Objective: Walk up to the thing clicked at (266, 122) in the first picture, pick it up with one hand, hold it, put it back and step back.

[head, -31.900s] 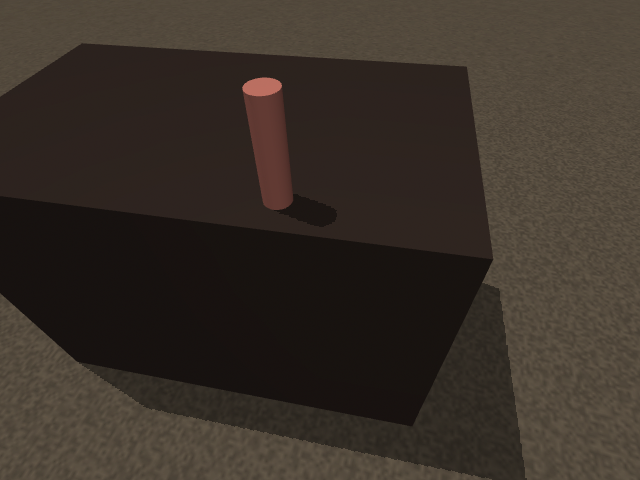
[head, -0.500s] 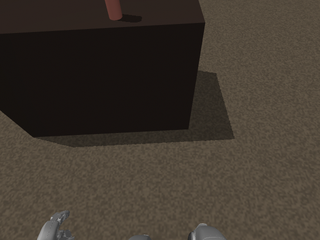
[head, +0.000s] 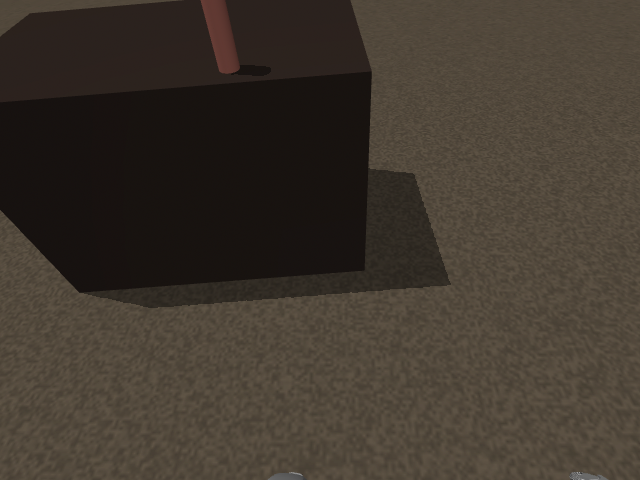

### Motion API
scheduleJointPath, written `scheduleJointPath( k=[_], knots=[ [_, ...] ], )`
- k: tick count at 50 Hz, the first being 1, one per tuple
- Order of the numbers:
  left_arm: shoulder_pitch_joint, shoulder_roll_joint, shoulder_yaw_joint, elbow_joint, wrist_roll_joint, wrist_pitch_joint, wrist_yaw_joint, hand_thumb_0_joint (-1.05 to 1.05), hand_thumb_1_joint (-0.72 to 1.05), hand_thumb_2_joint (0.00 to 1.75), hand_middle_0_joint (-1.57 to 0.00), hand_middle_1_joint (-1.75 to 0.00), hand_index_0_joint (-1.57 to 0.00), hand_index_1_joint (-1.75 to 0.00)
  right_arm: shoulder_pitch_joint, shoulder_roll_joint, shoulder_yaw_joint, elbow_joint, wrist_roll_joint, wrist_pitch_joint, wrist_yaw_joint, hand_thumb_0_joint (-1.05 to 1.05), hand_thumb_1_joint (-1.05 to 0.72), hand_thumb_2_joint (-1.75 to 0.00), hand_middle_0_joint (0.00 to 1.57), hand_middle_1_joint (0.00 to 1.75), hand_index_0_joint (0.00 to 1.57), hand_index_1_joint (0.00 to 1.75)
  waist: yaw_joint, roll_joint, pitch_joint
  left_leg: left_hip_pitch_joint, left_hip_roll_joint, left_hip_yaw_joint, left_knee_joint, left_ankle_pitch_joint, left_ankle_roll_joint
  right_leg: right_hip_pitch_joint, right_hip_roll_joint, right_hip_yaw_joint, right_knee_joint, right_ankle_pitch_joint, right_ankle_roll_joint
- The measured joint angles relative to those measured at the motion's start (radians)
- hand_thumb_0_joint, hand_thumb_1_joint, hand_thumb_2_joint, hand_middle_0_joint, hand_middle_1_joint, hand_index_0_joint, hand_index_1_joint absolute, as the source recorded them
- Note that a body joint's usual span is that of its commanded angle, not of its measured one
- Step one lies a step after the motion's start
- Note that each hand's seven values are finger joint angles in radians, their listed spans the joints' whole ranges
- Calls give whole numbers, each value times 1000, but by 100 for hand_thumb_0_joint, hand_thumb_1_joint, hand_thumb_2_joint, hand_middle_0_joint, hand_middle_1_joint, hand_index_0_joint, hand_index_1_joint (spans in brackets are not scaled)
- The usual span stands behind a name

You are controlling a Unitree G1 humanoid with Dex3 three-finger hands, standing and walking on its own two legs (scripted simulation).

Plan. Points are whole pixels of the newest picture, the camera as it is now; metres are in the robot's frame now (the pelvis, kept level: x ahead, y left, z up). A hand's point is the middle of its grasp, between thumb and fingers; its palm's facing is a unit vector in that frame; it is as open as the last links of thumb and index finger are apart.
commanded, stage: step back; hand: left
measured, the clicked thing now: (219, 25) +1.03 +0.30 +0.14
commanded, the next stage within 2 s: stand in 1.00 s
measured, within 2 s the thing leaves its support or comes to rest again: neither
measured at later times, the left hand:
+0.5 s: hand out of the picture +0.06 +0.27 -0.14, palm faces +0.07 -0.92 -0.40, open 7.4 cm
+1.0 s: hand out of the picture +0.10 +0.30 -0.15, palm faces +0.09 -0.93 -0.35, open 7.4 cm
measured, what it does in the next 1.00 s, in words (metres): steps on the spot: left foot, then left foot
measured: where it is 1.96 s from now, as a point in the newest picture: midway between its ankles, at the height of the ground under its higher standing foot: outside the picture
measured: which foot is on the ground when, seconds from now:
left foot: up 0.00-0.12, down 0.14-0.44, up 0.46-0.68, down 0.70-1.00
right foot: down 0.00-1.00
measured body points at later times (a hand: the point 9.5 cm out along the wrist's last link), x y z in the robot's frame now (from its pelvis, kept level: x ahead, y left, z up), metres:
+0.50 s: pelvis -0.01 +0.00 +0.00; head +0.00 -0.01 +0.45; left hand +0.06 +0.32 -0.11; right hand +0.06 -0.31 -0.13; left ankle -0.02 +0.13 -0.71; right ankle +0.02 -0.11 -0.73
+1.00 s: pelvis +0.04 +0.03 +0.01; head +0.05 +0.04 +0.46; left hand +0.09 +0.35 -0.12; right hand +0.18 -0.25 -0.11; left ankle +0.04 +0.16 -0.73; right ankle +0.03 -0.11 -0.73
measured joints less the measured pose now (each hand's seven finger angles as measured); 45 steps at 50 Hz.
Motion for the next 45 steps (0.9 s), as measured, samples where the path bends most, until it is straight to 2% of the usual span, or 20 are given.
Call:
scheduleJointPath(
  k=[3,6,7,8,9,11,14,18,20,21,22,24,26,29,33,36,38,40,42,45],
  knots=[
    [-7,2,3,3,1,-14,-1,0,90,90,-21,-30,-21,-30,32,-6,0,27,-1,-6,4,0,-90,-90,20,30,21,30,-6,13,-14,42,-3,-11,-33,10,-5,-15,-14,-24,-4,11,8],
    [-24,15,8,-8,2,-22,-7,0,90,90,-21,-30,-21,-30,55,-3,-1,56,-9,-15,11,1,-90,-90,20,30,20,30,-10,16,-11,110,11,15,-159,-11,-11,-34,-27,-52,10,9,15],
    [-33,23,10,-10,1,-20,-9,0,90,90,-21,-30,-21,-30,61,4,-3,66,-11,-21,13,1,-90,-90,20,30,20,30,-12,6,-6,137,8,30,-222,22,-11,-40,-39,-59,21,4,19],
    [-42,34,12,-10,0,-16,-9,0,90,90,-21,-30,-21,-30,59,17,-5,78,-13,-28,13,1,-90,-90,20,30,20,30,-8,-20,7,157,-9,43,-268,106,-9,-43,-60,-50,37,-1,23],
    [-44,45,13,-8,-3,-11,-8,0,90,90,-21,-30,-21,-30,57,33,-5,86,-17,-35,14,1,-90,-90,20,30,20,30,-1,-50,18,176,-28,61,-297,145,-7,-48,-79,-31,53,-7,20],
    [-40,53,12,6,-12,-1,-5,0,90,90,-21,-30,-20,-30,66,50,-4,84,-22,-50,19,1,-90,-90,20,30,21,30,-6,-66,8,181,-32,72,-316,156,3,-79,-67,-14,119,-71,4],
    [-41,60,10,27,-17,4,-10,0,90,90,-20,-30,-20,-30,84,60,-2,78,-25,-62,24,1,-90,-90,21,30,21,30,-29,-56,-7,190,-9,56,-339,161,16,-112,-33,-37,193,-154,-10],
    [-50,67,15,28,-20,-13,-16,0,90,90,-20,-30,-20,-30,92,57,-2,75,-25,-68,22,1,-90,-90,21,30,21,30,-42,-56,-5,203,8,53,-353,166,-6,-106,-31,-59,102,-99,-11],
    [-60,63,17,30,-19,-23,-13,0,90,90,-20,-30,-20,-30,89,46,-3,75,-19,-57,20,1,-90,-90,21,30,21,30,-43,-49,-2,194,17,49,-321,146,-17,-70,-23,-70,-15,-8,-11],
    [-65,55,18,32,-17,-29,-10,0,90,90,-20,-30,-20,-30,85,38,-4,76,-14,-49,18,1,-90,-90,21,30,21,30,-43,-33,3,186,29,43,-290,128,-22,-56,-11,-78,-44,80,-12],
    [-70,44,17,34,-13,-35,-7,0,90,90,-20,-30,-20,-30,83,30,-4,77,-9,-41,13,1,-90,-90,21,30,21,30,-46,-12,5,174,41,28,-252,105,-15,-49,2,-93,-48,111,-13],
    [-71,27,14,33,-3,-41,-7,0,90,90,-20,-30,-20,-30,81,26,-6,86,-7,-28,2,1,-90,-90,21,30,21,30,-41,1,-9,127,22,-4,-143,7,-2,-51,5,-107,-35,91,-20],
    [-71,16,12,31,-1,-40,-10,0,90,90,-20,-30,-20,-30,79,25,-6,92,-9,-28,1,1,-90,-90,21,30,21,30,-27,-8,-15,89,3,14,-52,-32,-1,-43,-9,-103,-38,76,-30],
    [-71,-4,5,33,-4,-46,-10,0,90,90,-21,-30,-21,-30,77,12,-7,97,-8,-39,5,1,-90,-90,20,30,21,30,-20,0,-14,57,7,12,-31,-9,2,-15,-21,-112,-74,84,-16],
    [-74,0,-2,37,-10,-46,-13,0,90,90,-21,-30,-21,-30,63,9,-5,103,-12,-50,8,1,-90,-90,20,30,20,30,-14,-10,-2,78,42,49,-176,39,-6,-9,-40,-116,-62,63,0],
    [-89,17,-5,41,-21,-30,-11,0,90,90,-21,-30,-21,-30,45,22,-8,113,-16,-63,3,0,-90,-90,20,30,20,30,-18,-43,21,129,30,83,-314,218,-17,-20,-73,-112,8,14,19],
    [-94,27,-7,45,-33,-17,-6,0,90,90,-21,-30,-21,-30,27,40,-3,120,-19,-65,-2,0,-90,-90,20,30,20,30,-9,-73,27,138,16,107,-311,206,-16,-32,-88,-83,40,3,17],
    [-98,30,-11,55,-40,-7,-3,0,90,90,-21,-30,-20,-30,12,51,7,121,-16,-63,0,0,-90,-90,20,30,21,30,-14,-68,16,129,27,105,-295,183,-12,-28,-67,-69,23,-37,6],
    [-105,34,-14,68,-38,-7,-3,0,90,90,-20,-30,-20,-30,-9,62,17,129,-14,-58,1,0,-90,-90,20,30,21,30,-13,-65,13,132,39,105,-292,173,-13,-7,-54,-67,-27,32,17],
    [-111,32,-17,82,-39,-16,-2,0,90,90,-20,-30,-20,-30,-44,74,27,135,-5,-56,-1,1,-90,-90,21,30,21,30,-15,-55,8,140,51,103,-304,174,-17,14,-43,-69,-66,42,33]
  ],
)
